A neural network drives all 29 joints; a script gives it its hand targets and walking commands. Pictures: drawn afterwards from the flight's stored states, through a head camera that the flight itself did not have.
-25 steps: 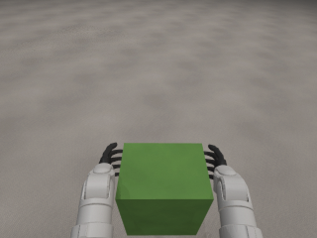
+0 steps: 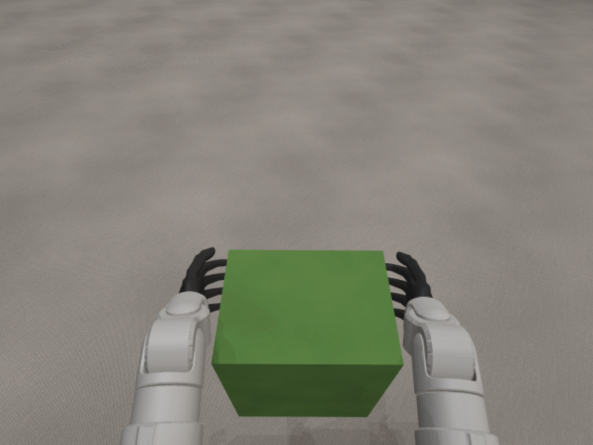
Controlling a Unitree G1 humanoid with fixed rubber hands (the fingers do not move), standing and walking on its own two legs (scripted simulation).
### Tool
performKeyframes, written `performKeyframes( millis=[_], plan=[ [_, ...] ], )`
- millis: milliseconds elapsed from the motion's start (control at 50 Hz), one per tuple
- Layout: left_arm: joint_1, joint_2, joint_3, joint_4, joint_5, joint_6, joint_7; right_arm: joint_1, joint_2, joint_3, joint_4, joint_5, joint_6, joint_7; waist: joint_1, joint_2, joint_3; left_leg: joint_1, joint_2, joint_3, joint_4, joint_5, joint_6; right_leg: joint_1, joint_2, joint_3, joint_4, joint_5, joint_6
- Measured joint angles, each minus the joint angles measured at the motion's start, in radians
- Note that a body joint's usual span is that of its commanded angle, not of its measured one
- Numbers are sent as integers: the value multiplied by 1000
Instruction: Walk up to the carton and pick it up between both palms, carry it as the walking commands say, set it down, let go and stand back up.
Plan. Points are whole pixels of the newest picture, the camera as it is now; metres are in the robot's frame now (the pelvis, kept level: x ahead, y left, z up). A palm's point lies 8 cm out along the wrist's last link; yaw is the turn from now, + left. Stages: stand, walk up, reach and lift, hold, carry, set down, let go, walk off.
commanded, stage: carry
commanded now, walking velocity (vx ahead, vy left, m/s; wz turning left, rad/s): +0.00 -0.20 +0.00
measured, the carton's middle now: (304, 341) +0.29 +0.00 -0.02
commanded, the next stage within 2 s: none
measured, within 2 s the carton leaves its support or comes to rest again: neither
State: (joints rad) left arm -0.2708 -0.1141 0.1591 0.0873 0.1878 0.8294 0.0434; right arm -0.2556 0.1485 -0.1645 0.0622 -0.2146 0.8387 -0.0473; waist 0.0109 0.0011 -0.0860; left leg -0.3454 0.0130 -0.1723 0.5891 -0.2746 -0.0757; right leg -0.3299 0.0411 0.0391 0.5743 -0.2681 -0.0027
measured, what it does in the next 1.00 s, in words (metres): steps to the right: left foot, then right foot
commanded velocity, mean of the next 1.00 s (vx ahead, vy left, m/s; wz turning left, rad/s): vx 0.00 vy -0.20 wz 0.00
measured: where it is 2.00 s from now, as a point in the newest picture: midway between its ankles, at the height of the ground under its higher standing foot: outside the picture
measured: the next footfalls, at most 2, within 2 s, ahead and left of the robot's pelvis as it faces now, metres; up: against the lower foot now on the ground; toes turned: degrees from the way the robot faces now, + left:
left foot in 0.48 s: +0.01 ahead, +0.07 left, +0.00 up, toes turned +14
right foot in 0.78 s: +0.02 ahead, -0.24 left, +0.00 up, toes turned -2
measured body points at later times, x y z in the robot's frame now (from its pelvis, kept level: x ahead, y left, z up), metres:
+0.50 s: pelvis -0.02 -0.05 -0.01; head -0.04 -0.04 +0.44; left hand +0.24 +0.13 +0.07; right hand +0.27 -0.17 +0.08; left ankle -0.02 +0.06 -0.73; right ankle +0.02 -0.12 -0.73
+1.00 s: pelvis -0.06 -0.16 +0.00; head -0.06 -0.16 +0.45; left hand +0.21 +0.02 +0.08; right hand +0.23 -0.29 +0.07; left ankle -0.07 -0.06 -0.71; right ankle -0.02 -0.24 -0.73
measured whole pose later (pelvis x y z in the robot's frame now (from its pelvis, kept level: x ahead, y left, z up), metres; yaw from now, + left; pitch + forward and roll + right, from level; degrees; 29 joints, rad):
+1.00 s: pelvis -0.06 -0.16 +0.00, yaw +6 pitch +5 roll -1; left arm -0.16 -0.13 0.08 -0.33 0.12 1.19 0.10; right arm -0.14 0.13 -0.12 -0.35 -0.10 1.20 -0.09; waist -0.01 0.01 -0.11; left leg -0.45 0.06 0.14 0.79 -0.42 0.00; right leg -0.42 -0.01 -0.14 0.60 -0.26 -0.06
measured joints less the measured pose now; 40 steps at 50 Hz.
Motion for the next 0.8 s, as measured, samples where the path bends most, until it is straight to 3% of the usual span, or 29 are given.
performKeyframes(
  millis=[60, 140, 200, 280, 380, 440, 500, 560, 620, 720, 780, 800],
  plan=[
    [19, -8, -19, -114, -38, 68, 22, 27, -10, 15, -127, 47, 76, -17, 1, 23, 4, -52, 36, 7, 44, 2, -9, -32, 26, -29, 14, -4, -21],
    [62, -31, -46, -250, -56, 163, 49, 70, -16, 15, -259, 100, 168, -27, -20, 9, -3, -88, 66, 108, 73, -26, 29, -74, 11, -64, 68, -34, -40],
    [87, -22, -53, -324, -68, 232, 56, 82, -12, 35, -306, 112, 226, -39, -24, -15, -3, -95, 65, 128, 68, -11, -2, -102, -2, -64, 109, -52, -44],
    [101, -20, -48, -368, -77, 298, 58, 91, -14, 56, -342, 112, 289, -47, -21, -1, -7, -111, 84, 116, 92, -17, -23, -113, 11, -86, 127, -57, -58],
    [103, -21, -73, -371, -74, 346, 62, 111, -17, 41, -375, 117, 346, -48, -20, -5, -25, -176, 78, 189, 274, -214, 39, -103, -2, -127, 80, -30, -77],
    [105, -21, -70, -395, -74, 366, 66, 104, -16, 43, -383, 120, 360, -48, -16, -22, -33, -142, 55, 256, 252, -186, 68, -101, -13, -137, 53, -8, -79],
    [94, -20, -51, -409, -76, 374, 65, 84, -13, 50, -375, 117, 359, -47, -16, -36, -42, -58, 47, 299, 51, -3, 86, -129, -16, -143, 91, -16, -67],
    [108, -20, -36, -396, -78, 376, 65, 85, -13, 66, -340, 108, 354, -45, -4, -33, -30, -47, 67, 304, 47, -20, 83, -184, -18, -127, 280, -133, -22],
    [113, -18, -46, -396, -79, 386, 65, 100, -15, 68, -357, 103, 369, -44, 0, -16, -26, -28, 93, 296, -13, 10, 66, -200, -45, -113, 352, -115, 8],
    [95, -21, -48, -419, -85, 379, 64, 88, -13, 62, -400, 95, 375, -40, -7, 22, -31, -47, 147, 273, -54, 59, 29, -115, -69, -114, 146, -114, 13],
    [86, -22, -50, -415, -84, 374, 63, 83, -13, 55, -406, 90, 375, -36, -10, 27, -41, -80, 169, 259, -17, 55, -4, -13, -74, -143, -74, 1, 5],
    [89, -23, -60, -401, -81, 363, 63, 84, -14, 45, -403, 91, 372, -34, -8, 42, -40, -98, 181, 246, 15, 33, -4, -21, -61, -151, -70, 34, 1]
  ],
)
